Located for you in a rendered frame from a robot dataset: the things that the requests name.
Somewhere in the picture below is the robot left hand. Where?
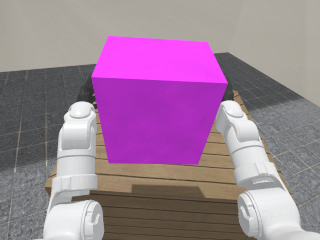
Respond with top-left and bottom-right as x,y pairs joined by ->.
76,73 -> 98,109

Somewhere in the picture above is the right robot upper arm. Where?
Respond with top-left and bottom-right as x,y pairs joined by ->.
237,187 -> 320,240

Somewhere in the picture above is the carton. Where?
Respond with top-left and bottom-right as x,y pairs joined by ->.
91,36 -> 228,165

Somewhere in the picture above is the robot left forearm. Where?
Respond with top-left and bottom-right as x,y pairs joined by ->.
43,101 -> 98,238

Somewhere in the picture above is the robot right forearm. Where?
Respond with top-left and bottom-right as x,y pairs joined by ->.
215,100 -> 301,225

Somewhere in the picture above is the pedestal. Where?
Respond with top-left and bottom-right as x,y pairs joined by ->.
44,90 -> 297,240

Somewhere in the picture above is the left robot upper arm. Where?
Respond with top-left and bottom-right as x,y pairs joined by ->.
33,200 -> 105,240

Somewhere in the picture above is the robot right hand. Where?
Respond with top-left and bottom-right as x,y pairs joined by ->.
221,71 -> 234,103

